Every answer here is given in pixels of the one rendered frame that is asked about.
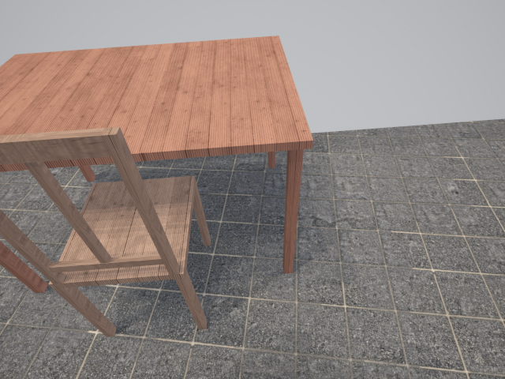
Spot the chair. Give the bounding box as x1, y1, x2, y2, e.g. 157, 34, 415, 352
0, 127, 211, 337

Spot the table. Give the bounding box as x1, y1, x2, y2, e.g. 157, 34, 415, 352
0, 36, 313, 293

